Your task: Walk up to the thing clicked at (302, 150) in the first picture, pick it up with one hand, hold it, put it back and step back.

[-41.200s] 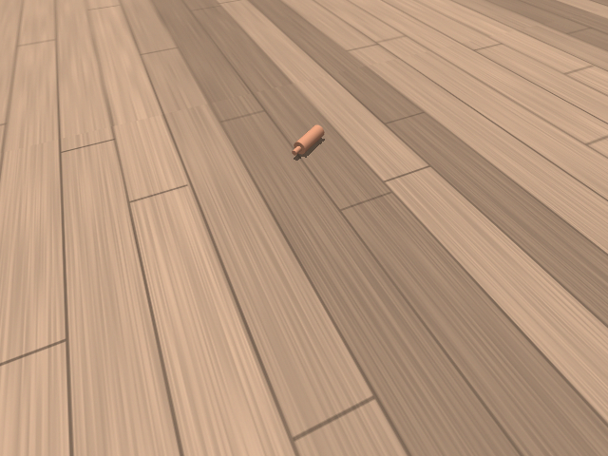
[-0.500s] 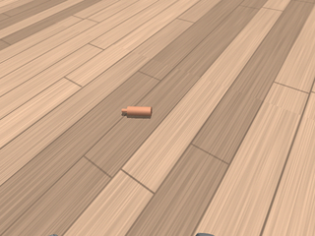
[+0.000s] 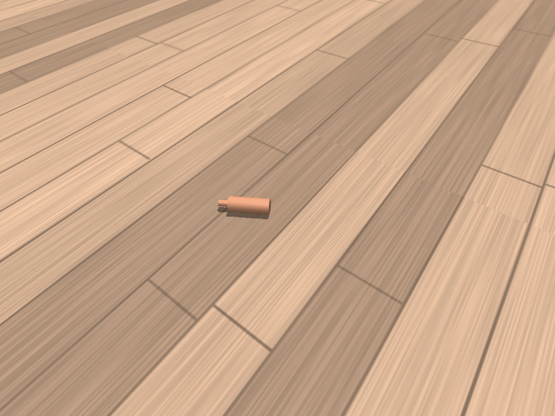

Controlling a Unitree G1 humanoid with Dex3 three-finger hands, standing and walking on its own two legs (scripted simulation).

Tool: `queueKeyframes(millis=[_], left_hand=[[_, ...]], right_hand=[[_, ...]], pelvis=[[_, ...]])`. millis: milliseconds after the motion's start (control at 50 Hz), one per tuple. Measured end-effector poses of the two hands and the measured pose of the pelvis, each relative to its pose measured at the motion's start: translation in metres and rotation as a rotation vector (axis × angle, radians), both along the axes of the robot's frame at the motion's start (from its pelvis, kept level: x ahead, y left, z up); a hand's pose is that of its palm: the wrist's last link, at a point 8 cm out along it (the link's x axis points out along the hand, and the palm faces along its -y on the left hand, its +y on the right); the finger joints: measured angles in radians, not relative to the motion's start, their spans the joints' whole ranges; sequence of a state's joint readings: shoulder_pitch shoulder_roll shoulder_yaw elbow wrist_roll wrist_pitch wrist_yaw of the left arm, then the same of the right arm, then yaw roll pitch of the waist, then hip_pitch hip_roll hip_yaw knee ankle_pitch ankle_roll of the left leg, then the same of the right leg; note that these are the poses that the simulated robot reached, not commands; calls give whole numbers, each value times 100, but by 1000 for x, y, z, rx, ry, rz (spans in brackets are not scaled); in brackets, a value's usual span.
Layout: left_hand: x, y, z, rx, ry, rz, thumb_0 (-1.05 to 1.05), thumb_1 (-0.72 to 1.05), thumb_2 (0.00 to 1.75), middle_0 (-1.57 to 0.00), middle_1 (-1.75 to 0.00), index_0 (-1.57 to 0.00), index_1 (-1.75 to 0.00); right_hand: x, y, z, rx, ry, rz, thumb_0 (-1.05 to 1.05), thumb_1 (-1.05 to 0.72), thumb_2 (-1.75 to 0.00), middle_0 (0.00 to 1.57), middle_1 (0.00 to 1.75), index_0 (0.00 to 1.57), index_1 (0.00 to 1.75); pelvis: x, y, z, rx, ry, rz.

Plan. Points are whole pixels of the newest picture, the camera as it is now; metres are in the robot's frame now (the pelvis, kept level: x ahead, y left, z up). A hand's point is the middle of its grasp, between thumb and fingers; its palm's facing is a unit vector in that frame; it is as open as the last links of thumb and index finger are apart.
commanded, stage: step back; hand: left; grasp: from above
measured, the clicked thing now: (244, 204) +1.13 +0.20 -0.72
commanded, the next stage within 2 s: stand in 0.40 s
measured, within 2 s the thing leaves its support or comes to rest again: neither
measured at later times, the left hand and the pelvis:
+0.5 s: hand (132, 409) +0.17 +0.26 -0.13, palm faces -0.06 -0.93 -0.35, open 7.4 cm; pelvis +0.04 +0.01 +0.01, yaw -3 degrees
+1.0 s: hand out of the picture +0.10 +0.25 -0.13, palm faces -0.06 -0.94 -0.34, open 7.4 cm; pelvis +0.02 +0.00 +0.02, yaw -2 degrees
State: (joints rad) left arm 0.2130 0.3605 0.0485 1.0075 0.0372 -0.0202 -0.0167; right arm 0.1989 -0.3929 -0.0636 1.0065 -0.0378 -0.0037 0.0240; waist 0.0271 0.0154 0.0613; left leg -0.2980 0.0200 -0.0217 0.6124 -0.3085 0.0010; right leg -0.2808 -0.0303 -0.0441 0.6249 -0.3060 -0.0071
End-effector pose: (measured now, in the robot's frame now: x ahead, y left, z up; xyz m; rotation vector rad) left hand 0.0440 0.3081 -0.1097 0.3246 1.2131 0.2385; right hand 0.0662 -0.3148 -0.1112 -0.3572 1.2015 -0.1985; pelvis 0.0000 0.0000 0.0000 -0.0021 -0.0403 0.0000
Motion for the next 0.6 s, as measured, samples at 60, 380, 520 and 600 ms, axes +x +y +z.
queueKeyframes(millis=[60,380,520,600], left_hand=[[13,7,-4,-6,17,-6,1,91,90,-20,-30,-21,-30],[104,4,9,-1,-67,-83,1,91,90,-20,-30,-20,-30],[120,-5,14,-24,-79,-103,1,91,90,-20,-30,-20,-30],[117,-10,14,-36,-69,-106,1,91,90,-20,-30,-20,-30]], right_hand=[[2,9,0,-5,5,-17,0,-91,-90,20,30,20,30],[66,33,5,51,-69,-54,0,-90,-90,21,30,20,30],[71,32,14,48,-81,-52,0,-91,-90,21,30,20,30],[65,29,17,43,-70,-57,0,-91,-90,21,30,20,30]], pelvis=[[7,6,0,11,6,-15],[39,11,9,2,13,-47],[40,12,16,4,8,-45],[39,11,19,4,2,-43]])
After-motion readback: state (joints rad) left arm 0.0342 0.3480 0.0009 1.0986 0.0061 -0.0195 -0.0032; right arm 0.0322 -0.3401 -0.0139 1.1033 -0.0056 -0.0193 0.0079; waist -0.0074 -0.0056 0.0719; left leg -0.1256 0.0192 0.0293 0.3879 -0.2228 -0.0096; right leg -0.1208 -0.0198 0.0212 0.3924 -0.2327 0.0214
